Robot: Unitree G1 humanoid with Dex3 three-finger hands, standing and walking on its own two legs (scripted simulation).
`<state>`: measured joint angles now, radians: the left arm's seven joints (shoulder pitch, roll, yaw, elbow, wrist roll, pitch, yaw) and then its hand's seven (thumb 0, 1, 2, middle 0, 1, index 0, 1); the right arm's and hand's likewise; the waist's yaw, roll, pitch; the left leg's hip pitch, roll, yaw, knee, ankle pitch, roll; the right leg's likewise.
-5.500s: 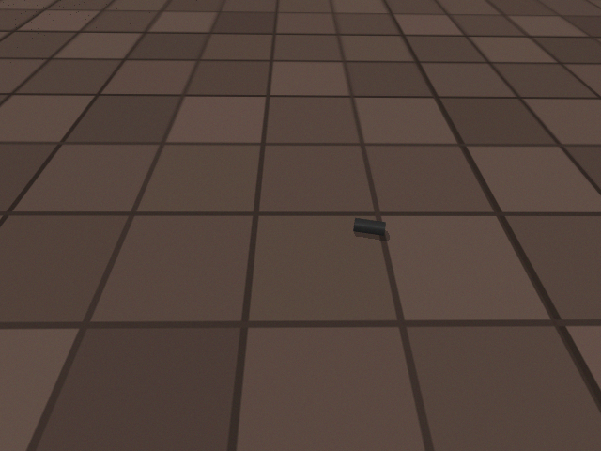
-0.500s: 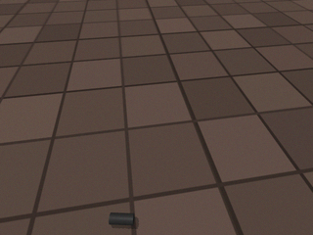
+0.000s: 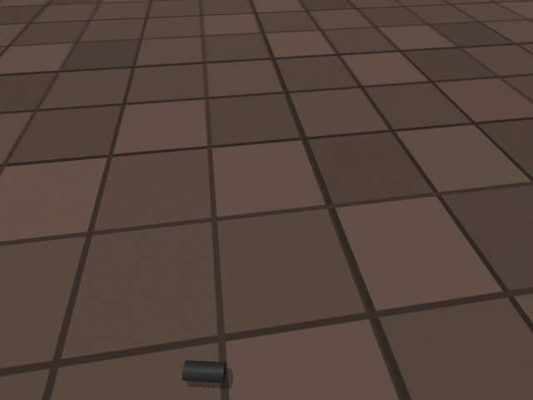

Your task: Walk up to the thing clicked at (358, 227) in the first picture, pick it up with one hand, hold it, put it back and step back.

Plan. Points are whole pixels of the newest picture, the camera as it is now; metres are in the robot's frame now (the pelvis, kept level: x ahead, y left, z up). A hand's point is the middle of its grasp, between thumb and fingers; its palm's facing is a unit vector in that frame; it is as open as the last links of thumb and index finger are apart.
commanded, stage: stand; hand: left
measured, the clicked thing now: (204, 371) +0.40 +0.22 -0.75
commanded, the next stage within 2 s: none
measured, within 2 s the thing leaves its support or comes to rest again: neither
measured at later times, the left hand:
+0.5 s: hand out of the picture +0.07 +0.25 -0.16, palm faces -0.02 -0.94 -0.35, open 7.4 cm
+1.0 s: hand out of the picture +0.08 +0.25 -0.15, palm faces -0.03 -0.94 -0.35, open 7.4 cm
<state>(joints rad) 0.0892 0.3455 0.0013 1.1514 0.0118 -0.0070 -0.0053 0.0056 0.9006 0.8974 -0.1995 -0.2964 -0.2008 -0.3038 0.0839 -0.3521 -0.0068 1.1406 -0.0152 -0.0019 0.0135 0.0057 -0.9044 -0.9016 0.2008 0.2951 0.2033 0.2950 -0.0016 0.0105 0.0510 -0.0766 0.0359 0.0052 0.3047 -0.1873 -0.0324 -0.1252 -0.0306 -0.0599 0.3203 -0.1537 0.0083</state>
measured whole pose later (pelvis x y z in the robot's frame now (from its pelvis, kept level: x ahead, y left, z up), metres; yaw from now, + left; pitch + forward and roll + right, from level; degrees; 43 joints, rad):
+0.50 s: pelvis +0.00 -0.01 +0.00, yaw +0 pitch -2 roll +0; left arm 0.10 0.35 0.00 1.14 0.01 -0.01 -0.01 0.01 0.90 0.90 -0.20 -0.30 -0.20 -0.30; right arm 0.12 -0.35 0.00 1.14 -0.02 0.00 0.01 0.01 -0.90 -0.90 0.20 0.30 0.20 0.29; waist 0.00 0.01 0.05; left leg -0.09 0.05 0.00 0.32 -0.19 -0.04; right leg -0.14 -0.02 -0.06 0.33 -0.16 0.00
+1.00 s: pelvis +0.00 -0.01 +0.00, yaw +0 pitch -2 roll +0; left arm 0.10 0.35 0.00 1.13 0.01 -0.01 -0.01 0.01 0.90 0.90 -0.20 -0.30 -0.20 -0.30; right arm 0.11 -0.35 0.00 1.13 -0.02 0.00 0.01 0.01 -0.90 -0.90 0.20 0.30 0.20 0.30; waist 0.00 0.01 0.05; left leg -0.08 0.05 0.01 0.31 -0.20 -0.04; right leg -0.13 -0.02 -0.06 0.33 -0.17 0.00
